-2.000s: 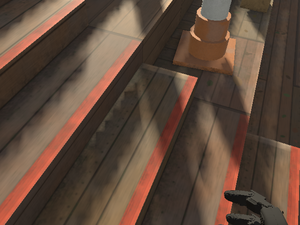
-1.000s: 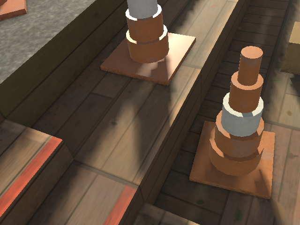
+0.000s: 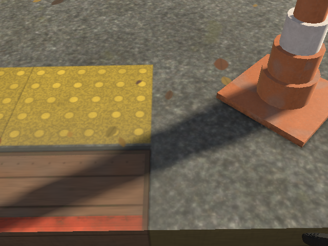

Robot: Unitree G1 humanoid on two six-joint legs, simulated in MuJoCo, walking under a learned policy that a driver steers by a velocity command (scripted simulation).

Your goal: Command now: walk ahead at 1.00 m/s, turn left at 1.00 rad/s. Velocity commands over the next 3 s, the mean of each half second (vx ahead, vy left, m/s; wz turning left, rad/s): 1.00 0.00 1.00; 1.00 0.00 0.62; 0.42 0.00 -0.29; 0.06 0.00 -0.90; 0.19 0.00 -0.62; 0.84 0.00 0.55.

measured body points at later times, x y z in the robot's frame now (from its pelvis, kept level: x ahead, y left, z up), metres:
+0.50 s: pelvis +0.39 +0.00 +0.03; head +0.46 +0.00 +0.48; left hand +0.55 +0.30 +0.03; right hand +0.49 -0.26 -0.11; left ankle +0.20 +0.02 -0.70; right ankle +0.52 -0.08 -0.30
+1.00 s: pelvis +0.81 +0.17 +0.33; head +0.83 +0.17 +0.78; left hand +0.58 +0.34 +0.21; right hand +1.15 +0.18 +0.28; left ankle +0.88 +0.30 -0.37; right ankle +0.67 -0.05 -0.38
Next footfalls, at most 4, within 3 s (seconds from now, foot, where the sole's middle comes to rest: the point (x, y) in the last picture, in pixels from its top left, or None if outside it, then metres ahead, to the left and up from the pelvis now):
0.08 left None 0.09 0.06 -0.56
0.26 left None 0.24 0.03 -0.74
0.58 right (190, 170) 0.69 -0.04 -0.45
1.04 left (103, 127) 0.90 0.30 -0.45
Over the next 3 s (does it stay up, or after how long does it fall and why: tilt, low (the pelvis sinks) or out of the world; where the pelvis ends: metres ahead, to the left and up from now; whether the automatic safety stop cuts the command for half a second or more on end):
stays up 1.58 0.45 0.31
